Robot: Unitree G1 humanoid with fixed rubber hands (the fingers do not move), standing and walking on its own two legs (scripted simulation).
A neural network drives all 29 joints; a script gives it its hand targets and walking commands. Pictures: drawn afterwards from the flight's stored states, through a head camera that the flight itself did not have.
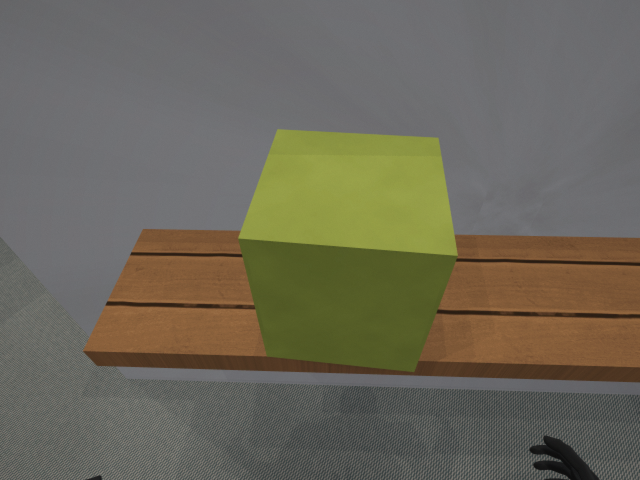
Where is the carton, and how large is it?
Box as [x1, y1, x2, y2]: [238, 129, 457, 371]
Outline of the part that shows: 277,129 238,237 267,356 414,371 457,256 438,138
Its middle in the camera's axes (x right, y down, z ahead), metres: +0.04 +0.03 +0.53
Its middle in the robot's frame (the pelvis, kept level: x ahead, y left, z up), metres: +0.40 -0.03 +0.07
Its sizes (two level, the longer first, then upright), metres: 0.210 0.200 0.250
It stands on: a table, 0.70 m high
